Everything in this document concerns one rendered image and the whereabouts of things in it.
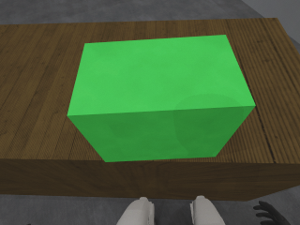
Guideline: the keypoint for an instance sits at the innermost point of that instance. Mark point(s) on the left robot thigh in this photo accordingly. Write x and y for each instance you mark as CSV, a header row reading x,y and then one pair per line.
x,y
139,212

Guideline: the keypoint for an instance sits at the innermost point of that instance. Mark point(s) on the right robot shin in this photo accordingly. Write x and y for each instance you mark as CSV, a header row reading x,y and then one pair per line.
x,y
200,197

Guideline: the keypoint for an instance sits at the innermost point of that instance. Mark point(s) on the pedestal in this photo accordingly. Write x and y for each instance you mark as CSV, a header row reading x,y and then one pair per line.
x,y
42,153

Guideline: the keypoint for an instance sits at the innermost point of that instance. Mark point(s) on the carton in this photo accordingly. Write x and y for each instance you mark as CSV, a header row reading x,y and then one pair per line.
x,y
161,98

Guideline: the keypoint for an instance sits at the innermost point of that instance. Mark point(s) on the right robot hand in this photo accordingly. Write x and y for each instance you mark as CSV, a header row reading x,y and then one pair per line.
x,y
278,219

